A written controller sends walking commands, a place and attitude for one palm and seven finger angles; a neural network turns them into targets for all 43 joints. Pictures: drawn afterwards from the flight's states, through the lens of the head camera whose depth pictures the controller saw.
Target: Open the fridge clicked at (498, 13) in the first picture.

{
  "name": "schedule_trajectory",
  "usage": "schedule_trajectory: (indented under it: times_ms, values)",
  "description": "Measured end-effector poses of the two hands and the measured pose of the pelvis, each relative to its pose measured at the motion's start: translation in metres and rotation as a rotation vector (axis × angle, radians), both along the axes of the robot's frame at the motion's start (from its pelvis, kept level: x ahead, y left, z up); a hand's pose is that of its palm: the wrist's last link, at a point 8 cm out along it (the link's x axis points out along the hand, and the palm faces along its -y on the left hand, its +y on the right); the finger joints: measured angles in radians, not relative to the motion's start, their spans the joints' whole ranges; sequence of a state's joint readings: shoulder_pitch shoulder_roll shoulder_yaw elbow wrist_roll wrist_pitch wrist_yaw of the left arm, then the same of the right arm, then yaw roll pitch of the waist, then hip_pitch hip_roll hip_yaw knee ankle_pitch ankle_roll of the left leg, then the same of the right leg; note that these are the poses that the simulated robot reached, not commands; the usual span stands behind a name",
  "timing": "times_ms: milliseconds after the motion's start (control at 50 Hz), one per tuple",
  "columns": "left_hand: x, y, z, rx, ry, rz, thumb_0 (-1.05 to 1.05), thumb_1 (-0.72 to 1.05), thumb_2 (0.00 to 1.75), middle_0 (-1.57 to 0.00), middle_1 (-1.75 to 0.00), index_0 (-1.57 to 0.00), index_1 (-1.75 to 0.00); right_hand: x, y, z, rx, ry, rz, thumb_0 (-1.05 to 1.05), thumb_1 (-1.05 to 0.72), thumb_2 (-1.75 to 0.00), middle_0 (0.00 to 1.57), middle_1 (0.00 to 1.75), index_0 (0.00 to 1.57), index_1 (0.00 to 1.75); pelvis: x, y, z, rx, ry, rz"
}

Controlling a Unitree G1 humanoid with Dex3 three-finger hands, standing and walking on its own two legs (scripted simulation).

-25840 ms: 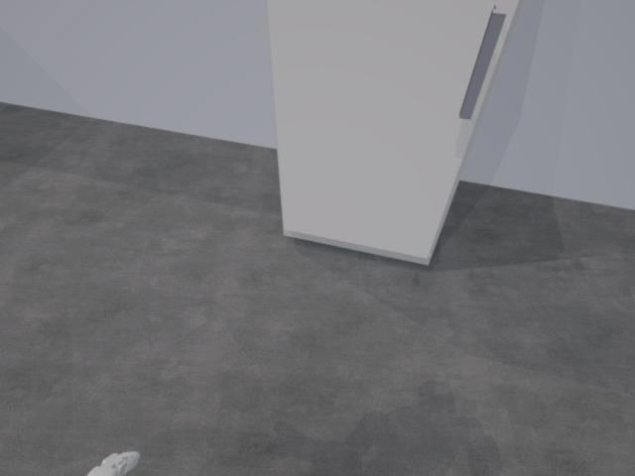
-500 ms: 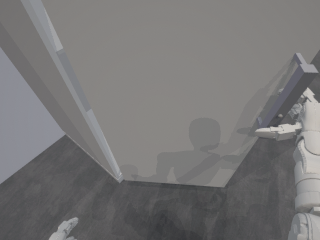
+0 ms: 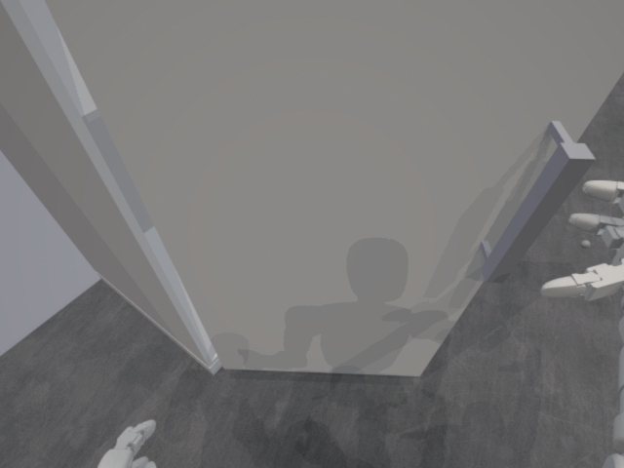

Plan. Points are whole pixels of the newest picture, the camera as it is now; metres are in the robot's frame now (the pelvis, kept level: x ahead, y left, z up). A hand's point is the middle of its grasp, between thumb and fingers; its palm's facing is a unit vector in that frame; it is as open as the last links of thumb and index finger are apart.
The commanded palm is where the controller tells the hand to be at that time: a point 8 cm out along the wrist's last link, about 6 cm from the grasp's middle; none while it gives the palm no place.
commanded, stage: slip the hand off the handle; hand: right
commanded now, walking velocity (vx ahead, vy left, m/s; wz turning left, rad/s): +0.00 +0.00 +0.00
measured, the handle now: (520, 211) +0.44 -0.25 +0.10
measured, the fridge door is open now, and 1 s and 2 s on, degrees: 56 56 56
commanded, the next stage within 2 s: draw the hand back to the body in 1.44 s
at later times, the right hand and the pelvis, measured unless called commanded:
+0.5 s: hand (608, 264) +0.35 -0.32 +0.11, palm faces +0.23 +0.95 -0.20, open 14.7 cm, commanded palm +0.31 -0.36 +0.12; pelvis -0.02 -0.01 +0.00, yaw +0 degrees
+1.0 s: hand (609, 337) +0.26 -0.29 +0.10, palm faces +0.27 +0.95 -0.18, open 14.7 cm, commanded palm +0.22 -0.33 +0.12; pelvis -0.01 -0.01 +0.00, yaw -2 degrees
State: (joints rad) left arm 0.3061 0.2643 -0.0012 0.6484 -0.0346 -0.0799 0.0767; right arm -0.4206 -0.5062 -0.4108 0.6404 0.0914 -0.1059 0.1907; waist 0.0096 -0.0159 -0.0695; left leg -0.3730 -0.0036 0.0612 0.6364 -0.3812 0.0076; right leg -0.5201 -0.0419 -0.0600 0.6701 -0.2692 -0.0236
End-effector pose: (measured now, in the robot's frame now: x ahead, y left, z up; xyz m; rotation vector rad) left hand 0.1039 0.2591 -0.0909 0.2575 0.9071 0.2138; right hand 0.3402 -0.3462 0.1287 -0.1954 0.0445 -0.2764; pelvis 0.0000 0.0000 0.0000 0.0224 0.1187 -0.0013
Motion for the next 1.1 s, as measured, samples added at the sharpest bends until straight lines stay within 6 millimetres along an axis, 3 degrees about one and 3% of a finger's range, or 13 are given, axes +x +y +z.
schedule_trajectory:
  times_ms: [140, 340, 480, 580, 680, 900, 1000, 1100]
  values:
    - [-0.014, 0.006, 0.001, 0.043, 0.021, -0.005, 0.01, 0.9, 0.9, -0.21, -0.3, -0.21, -0.3, -0.007, -0.012, -0.013, 0.014, 0.046, -0.008, -0.01, 0.55, -0.2, 0.25, 1.15, 0.25, 1.15, -0.012, -0.001, -0.002, 0.008, 0.001, -0.019]
    - [-0.049, 0.003, -0.003, 0.044, 0.063, 0.036, 0.01, 0.9, 0.9, -0.21, -0.3, -0.21, -0.3, 0.001, -0.021, -0.001, 0.003, -0.001, 0.022, -0.01, 0.55, -0.2, 0.25, 1.15, 0.25, 1.15, -0.02, -0.004, -0.004, 0.015, 0.013, -0.005]
    - [-0.058, -0.004, -0.005, 0.018, 0.066, 0.054, 0.01, 0.9, 0.9, -0.21, -0.3, -0.21, -0.3, -0.017, -0.026, -0.008, 0.003, 0.029, 0.033, -0.01, 0.55, -0.2, 0.25, 1.15, 0.25, 1.15, -0.018, -0.01, -0.003, 0.016, 0.009, 0.006]
    - [-0.045, -0.011, -0.004, 0.01, 0.034, 0.029, 0.01, 0.9, 0.9, -0.21, -0.3, -0.21, -0.3, -0.034, -0.017, -0.016, 0.015, -0.018, 0.038, -0.01, 0.55, -0.2, 0.25, 1.15, 0.25, 1.15, -0.018, -0.014, -0.004, 0.015, -0.003, 0.003]
    - [-0.016, -0.02, 0.002, 0.003, -0.053, -0.014, 0.01, 0.9, 0.9, -0.21, -0.3, -0.21, -0.3, -0.052, -0.008, -0.022, 0.01, -0.013, 0.028, -0.01, 0.55, -0.2, 0.25, 1.15, 0.25, 1.15, -0.017, -0.015, -0.004, 0.014, -0.017, -0.003]
    - [0.049, -0.041, 0.022, -0.037, -0.252, -0.123, 0.01, 0.9, 0.9, -0.21, -0.3, -0.21, -0.3, -0.092, 0.005, -0.008, 0.0, -0.033, 0.009, -0.01, 0.55, -0.2, 0.25, 1.15, 0.25, 1.15, -0.015, -0.011, 0.0, 0.009, -0.055, -0.021]
    - [0.062, -0.044, 0.028, -0.05, -0.292, -0.15, 0.01, 0.9, 0.9, -0.21, -0.3, -0.21, -0.3, -0.113, 0.012, -0.015, 0.02, 0.013, -0.003, -0.01, 0.55, -0.2, 0.25, 1.15, 0.25, 1.15, -0.014, -0.006, 0.001, 0.004, -0.07, -0.028]
    - [0.063, -0.039, 0.029, -0.037, -0.291, -0.169, 0.01, 0.9, 0.9, -0.21, -0.3, -0.21, -0.3, -0.13, 0.013, -0.018, 0.015, 0.007, -0.029, -0.01, 0.55, -0.2, 0.25, 1.15, 0.25, 1.15, -0.017, 0.002, 0.001, 0.001, -0.082, -0.033]
